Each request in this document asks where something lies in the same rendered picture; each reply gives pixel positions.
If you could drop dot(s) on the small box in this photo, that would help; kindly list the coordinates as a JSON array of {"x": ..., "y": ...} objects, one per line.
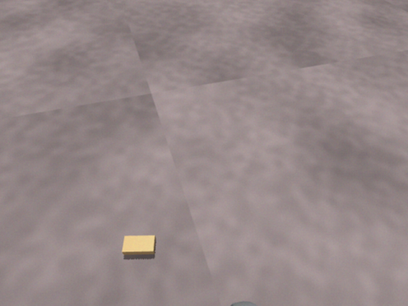
[{"x": 139, "y": 244}]

